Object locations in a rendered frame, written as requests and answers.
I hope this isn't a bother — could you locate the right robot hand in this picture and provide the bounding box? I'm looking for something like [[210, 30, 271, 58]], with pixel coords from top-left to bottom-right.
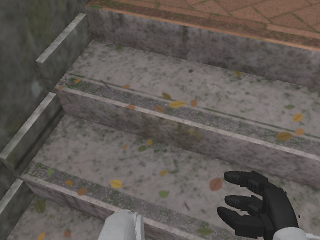
[[217, 170, 300, 240]]

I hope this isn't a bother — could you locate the right robot forearm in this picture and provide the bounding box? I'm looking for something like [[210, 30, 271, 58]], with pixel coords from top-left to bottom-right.
[[272, 227, 310, 240]]

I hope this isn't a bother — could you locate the left robot thigh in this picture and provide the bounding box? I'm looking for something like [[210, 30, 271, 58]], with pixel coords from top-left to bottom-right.
[[97, 211, 145, 240]]

